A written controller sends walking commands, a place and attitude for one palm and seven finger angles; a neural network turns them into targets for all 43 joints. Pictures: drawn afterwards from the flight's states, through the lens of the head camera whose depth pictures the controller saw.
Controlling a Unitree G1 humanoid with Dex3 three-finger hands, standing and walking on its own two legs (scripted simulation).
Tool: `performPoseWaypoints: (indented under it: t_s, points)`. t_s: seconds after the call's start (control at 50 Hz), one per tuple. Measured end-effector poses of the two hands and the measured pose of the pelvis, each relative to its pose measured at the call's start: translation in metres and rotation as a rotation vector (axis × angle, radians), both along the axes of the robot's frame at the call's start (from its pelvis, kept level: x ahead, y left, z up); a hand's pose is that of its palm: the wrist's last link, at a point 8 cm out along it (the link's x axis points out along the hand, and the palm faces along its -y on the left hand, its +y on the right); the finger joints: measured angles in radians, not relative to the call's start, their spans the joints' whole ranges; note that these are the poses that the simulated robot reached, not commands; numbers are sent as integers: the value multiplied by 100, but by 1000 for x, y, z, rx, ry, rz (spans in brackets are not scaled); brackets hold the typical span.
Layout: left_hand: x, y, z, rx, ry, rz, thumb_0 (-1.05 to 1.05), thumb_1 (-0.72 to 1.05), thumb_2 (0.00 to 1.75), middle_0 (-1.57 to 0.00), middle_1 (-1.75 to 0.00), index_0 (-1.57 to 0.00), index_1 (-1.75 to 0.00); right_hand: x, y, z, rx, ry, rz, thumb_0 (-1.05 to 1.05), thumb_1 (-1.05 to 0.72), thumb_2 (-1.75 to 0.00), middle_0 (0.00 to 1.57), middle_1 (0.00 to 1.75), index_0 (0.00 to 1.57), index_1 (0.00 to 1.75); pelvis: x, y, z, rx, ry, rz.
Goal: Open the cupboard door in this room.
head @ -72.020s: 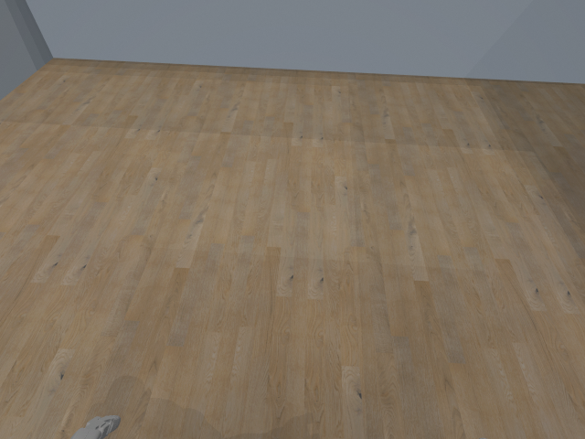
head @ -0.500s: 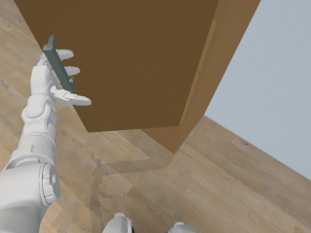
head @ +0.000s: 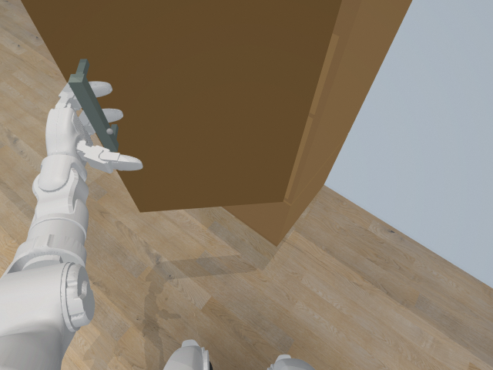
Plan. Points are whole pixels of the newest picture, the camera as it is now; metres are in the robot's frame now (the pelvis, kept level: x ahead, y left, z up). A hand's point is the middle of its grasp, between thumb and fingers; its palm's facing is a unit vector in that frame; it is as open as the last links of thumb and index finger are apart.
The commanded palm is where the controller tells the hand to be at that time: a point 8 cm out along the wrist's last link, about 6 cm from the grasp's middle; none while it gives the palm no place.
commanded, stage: close the thumb around the handle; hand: left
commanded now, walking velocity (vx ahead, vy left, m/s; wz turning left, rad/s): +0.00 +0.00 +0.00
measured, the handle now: (99, 109) +0.53 +0.23 +0.10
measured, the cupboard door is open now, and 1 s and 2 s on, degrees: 44 45 84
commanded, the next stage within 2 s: pull the door open along its arc in 0.72 s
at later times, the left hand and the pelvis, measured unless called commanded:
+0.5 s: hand (109, 131) +0.47 +0.21 +0.10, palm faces +0.08 -1.00 -0.01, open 8.0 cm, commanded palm +0.45 +0.25 +0.09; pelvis +0.00 +0.01 +0.00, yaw +0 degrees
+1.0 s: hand (109, 133) +0.47 +0.21 +0.10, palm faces +0.07 -1.00 +0.00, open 5.5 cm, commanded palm +0.42 +0.25 +0.09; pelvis +0.00 +0.01 +0.00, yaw -1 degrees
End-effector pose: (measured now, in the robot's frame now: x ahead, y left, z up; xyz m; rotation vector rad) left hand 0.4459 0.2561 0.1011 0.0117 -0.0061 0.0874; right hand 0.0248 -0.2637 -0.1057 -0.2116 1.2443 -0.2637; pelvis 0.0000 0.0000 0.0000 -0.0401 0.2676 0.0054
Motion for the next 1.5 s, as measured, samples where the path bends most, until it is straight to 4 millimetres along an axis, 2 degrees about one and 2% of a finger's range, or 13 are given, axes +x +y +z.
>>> performPoseWaypoints:
  t_s: [0.12,0.22,0.58,0.66,0.92,1.04,1.12,1.2,1.32,1.42,1.5]
  points:
    - [0,1,0,0,-2,-7,-2,-47,32,-30,-121,-28,-121,4,2,0,0,-8,6,1,-90,-90,21,30,20,30,0,1,0,-1,1,1]
    - [1,1,-1,-1,3,-12,-2,-33,38,-31,-122,-29,-122,6,4,0,2,-12,5,1,-90,-90,21,30,20,30,1,3,0,-2,2,1]
    - [3,3,-2,-1,0,-8,0,58,77,-37,-132,-36,-132,1,12,-2,9,4,-1,1,-90,-90,21,30,20,30,2,8,0,-5,2,-1]
    - [3,3,-2,-5,1,-6,0,74,83,-38,-133,-37,-134,-1,12,-2,8,9,1,1,-90,-90,21,30,20,30,2,9,0,-5,3,-2]
    - [4,3,-3,-5,0,-11,0,76,84,-38,-135,-37,-135,-3,11,-1,0,11,-1,1,-90,-90,21,30,20,30,0,9,-1,-6,7,-4]
    - [-8,1,-3,-7,-8,-15,1,77,81,-37,-135,-36,-135,3,12,2,16,-18,-15,1,-90,-90,21,30,20,30,5,9,2,-1,-5,-16]
    - [-25,-2,-4,-5,-21,-24,0,76,79,-37,-135,-35,-135,15,15,5,34,-60,-17,1,-90,-90,20,30,20,30,9,10,6,3,-23,-23]
    - [-52,-9,-4,-3,-35,-41,0,75,77,-37,-135,-34,-135,37,18,9,57,-134,-3,1,-90,-90,20,30,20,30,14,10,10,10,-46,-30]
    - [-104,-28,-5,-24,-44,-60,0,73,75,-38,-135,-33,-133,87,25,22,85,-288,52,1,-90,-90,20,30,20,30,17,9,15,21,-88,-36]
    - [-142,-52,-6,-68,-35,48,-1,70,73,-39,-134,-35,-132,133,35,36,112,-417,135,1,-90,-90,20,30,20,30,16,5,17,32,-119,-27]
    - [-164,-70,-5,-67,-25,142,-1,68,73,-39,-133,-36,-131,161,43,47,129,-482,202,1,-90,-90,20,30,20,30,14,-3,17,39,-139,-14]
